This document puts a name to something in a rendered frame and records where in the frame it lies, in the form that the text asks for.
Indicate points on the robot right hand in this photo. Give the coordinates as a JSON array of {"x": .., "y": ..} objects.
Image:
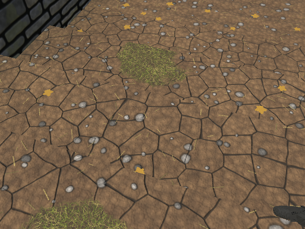
[{"x": 291, "y": 213}]

